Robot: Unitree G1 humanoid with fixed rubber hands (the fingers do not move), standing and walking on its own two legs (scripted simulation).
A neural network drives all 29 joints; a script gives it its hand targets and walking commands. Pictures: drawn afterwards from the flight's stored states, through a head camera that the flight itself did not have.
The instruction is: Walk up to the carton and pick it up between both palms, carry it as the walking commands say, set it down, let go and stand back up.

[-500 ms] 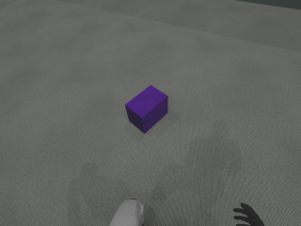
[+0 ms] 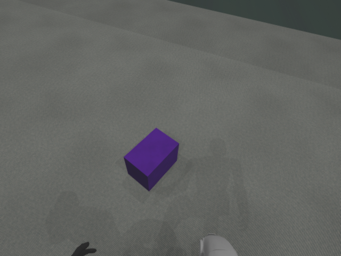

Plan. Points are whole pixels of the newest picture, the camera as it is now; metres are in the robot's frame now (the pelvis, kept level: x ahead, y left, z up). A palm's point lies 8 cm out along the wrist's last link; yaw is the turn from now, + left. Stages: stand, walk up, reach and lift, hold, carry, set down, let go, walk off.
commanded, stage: walk up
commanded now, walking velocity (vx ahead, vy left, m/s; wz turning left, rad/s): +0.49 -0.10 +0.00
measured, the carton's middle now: (152, 159) +0.71 +0.09 -0.68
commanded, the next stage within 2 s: none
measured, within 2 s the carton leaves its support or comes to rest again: neither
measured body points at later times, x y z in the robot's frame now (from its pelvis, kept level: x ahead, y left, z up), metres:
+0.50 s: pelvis +0.20 -0.02 +0.00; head +0.23 -0.03 +0.45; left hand +0.18 +0.23 -0.14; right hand +0.30 -0.26 -0.15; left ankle +0.25 +0.13 -0.70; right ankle +0.21 -0.15 -0.75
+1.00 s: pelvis +0.28 +0.03 -0.01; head +0.29 +0.03 +0.44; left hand +0.33 +0.26 -0.16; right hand +0.32 -0.19 -0.16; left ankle +0.29 +0.14 -0.75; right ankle +0.28 -0.08 -0.75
